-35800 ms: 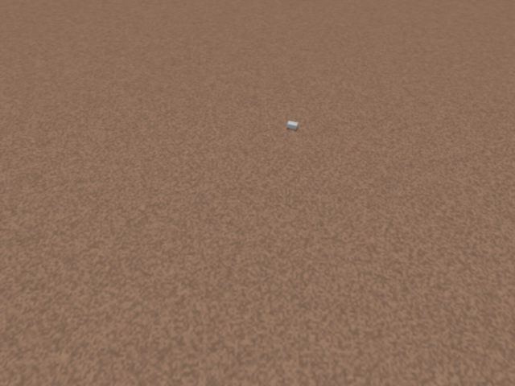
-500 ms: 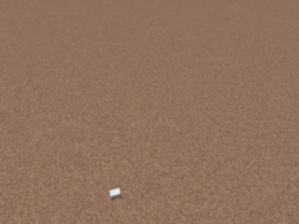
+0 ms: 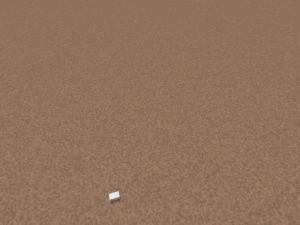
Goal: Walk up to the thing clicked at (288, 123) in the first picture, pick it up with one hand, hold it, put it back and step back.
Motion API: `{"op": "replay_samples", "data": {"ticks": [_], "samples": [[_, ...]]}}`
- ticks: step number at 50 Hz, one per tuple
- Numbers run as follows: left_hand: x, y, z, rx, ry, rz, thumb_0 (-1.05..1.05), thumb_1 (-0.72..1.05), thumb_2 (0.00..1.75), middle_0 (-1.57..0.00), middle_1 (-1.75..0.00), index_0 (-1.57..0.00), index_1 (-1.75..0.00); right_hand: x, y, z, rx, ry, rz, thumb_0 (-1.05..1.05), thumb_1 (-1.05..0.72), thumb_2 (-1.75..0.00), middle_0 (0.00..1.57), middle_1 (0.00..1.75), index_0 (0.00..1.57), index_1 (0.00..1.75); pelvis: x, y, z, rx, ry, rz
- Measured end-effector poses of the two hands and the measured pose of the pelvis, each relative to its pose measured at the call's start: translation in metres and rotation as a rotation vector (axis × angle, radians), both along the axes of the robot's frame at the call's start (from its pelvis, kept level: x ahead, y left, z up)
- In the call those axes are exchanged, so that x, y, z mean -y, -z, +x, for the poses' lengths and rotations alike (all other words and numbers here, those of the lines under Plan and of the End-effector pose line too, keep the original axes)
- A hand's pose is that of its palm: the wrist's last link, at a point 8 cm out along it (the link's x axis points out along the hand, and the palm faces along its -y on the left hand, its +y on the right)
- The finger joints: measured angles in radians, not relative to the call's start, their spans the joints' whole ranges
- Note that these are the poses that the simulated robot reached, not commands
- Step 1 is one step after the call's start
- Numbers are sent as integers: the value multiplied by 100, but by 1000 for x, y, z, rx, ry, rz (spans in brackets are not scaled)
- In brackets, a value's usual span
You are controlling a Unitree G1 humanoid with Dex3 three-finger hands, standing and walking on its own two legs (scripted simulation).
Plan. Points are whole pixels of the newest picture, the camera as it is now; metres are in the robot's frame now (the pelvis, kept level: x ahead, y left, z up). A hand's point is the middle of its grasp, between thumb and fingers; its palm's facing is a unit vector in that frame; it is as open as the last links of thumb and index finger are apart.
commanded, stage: stand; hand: left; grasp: from above
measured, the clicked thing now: (114, 196) +0.44 +0.24 -0.77
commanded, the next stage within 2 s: step back in 1.44 s
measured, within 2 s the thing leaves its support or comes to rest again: neither
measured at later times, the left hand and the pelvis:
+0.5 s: hand out of the picture +0.08 +0.23 -0.16, palm faces +0.02 -0.94 -0.33, open 7.3 cm; pelvis +0.01 -0.01 +0.00, yaw +0 degrees
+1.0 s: hand out of the picture +0.07 +0.24 -0.16, palm faces +0.00 -0.94 -0.33, open 7.3 cm; pelvis +0.01 -0.01 +0.00, yaw +0 degrees
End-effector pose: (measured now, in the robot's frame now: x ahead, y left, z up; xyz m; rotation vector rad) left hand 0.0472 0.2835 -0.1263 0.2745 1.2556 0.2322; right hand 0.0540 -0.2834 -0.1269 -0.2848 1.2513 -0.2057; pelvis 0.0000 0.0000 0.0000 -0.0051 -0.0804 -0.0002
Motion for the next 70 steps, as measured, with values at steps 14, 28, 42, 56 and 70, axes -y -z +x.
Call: {"op": "replay_samples", "data": {"ticks": [14,28,42,56,70], "samples": [[2,-2,7,-21,2,1,0,91,90,-20,-30,-21,-30,6,2,2,-27,-5,2,0,-91,-90,20,30,20,30,5,-1,6,-17,3,3],[6,-6,25,14,8,1,0,91,90,-20,-30,-21,-30,11,-2,22,9,-20,-2,0,-91,-90,20,30,20,30,9,-2,11,-18,4,3],[5,-6,28,28,25,-1,0,91,90,-20,-30,-21,-30,17,-6,20,16,-18,-13,0,-91,-90,20,30,20,30,10,-2,8,-21,4,2],[2,-5,18,-24,25,8,1,91,90,-20,-30,-21,-30,19,-2,9,-39,-8,-5,0,-91,-90,20,30,20,30,11,-2,12,-38,4,5],[7,-6,37,4,42,4,1,91,90,-20,-29,-21,-30,21,-5,29,-13,-19,-9,0,-91,-90,20,30,20,30,13,-3,20,-44,5,5]]}}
